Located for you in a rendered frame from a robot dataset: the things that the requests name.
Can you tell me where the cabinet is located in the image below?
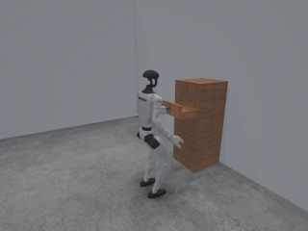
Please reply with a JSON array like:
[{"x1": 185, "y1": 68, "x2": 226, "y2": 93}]
[{"x1": 173, "y1": 78, "x2": 228, "y2": 173}]

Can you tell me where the right robot forearm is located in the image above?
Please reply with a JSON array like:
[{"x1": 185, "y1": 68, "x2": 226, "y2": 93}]
[{"x1": 155, "y1": 118, "x2": 174, "y2": 141}]

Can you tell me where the left robot upper arm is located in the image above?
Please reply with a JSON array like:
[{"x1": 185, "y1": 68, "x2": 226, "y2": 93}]
[{"x1": 136, "y1": 90, "x2": 141, "y2": 113}]

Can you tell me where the right robot upper arm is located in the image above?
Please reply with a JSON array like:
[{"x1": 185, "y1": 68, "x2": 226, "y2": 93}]
[{"x1": 151, "y1": 94, "x2": 163, "y2": 126}]

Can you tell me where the robot right shin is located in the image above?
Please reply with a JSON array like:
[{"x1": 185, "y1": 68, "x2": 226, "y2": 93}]
[{"x1": 152, "y1": 163, "x2": 170, "y2": 193}]

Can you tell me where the drawer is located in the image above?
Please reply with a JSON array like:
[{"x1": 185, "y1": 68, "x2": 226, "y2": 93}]
[{"x1": 161, "y1": 99, "x2": 198, "y2": 120}]

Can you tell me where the robot head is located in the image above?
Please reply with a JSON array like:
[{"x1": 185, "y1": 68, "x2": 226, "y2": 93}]
[{"x1": 141, "y1": 69, "x2": 160, "y2": 94}]

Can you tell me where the robot right hand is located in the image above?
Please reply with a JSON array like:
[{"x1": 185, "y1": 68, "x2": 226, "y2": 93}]
[{"x1": 171, "y1": 135, "x2": 184, "y2": 149}]

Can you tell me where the robot left hand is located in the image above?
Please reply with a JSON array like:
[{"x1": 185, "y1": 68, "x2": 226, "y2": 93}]
[{"x1": 160, "y1": 106, "x2": 167, "y2": 115}]

